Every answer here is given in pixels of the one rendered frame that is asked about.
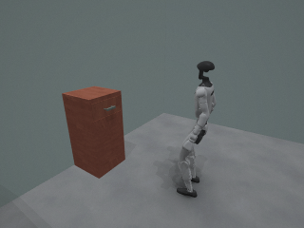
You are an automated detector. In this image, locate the right robot thigh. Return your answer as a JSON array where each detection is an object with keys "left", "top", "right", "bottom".
[{"left": 188, "top": 126, "right": 196, "bottom": 157}]

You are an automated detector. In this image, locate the handle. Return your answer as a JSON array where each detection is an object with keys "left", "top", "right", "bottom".
[{"left": 104, "top": 105, "right": 116, "bottom": 111}]

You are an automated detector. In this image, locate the robot left upper arm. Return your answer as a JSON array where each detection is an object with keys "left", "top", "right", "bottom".
[{"left": 196, "top": 87, "right": 210, "bottom": 120}]

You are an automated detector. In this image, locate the robot right upper arm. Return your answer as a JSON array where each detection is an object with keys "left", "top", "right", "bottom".
[{"left": 211, "top": 82, "right": 217, "bottom": 107}]

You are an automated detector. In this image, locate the drawer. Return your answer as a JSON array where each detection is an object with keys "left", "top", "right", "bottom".
[{"left": 91, "top": 95, "right": 121, "bottom": 122}]

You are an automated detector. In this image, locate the cabinet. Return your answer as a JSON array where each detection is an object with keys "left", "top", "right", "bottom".
[{"left": 62, "top": 86, "right": 125, "bottom": 179}]

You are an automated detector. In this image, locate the left robot forearm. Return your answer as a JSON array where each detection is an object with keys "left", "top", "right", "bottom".
[{"left": 189, "top": 114, "right": 207, "bottom": 143}]

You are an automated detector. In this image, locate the humanoid robot head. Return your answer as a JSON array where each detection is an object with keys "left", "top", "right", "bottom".
[{"left": 197, "top": 61, "right": 215, "bottom": 87}]

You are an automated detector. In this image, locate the robot left hand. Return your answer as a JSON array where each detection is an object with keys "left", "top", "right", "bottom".
[{"left": 182, "top": 140, "right": 195, "bottom": 153}]

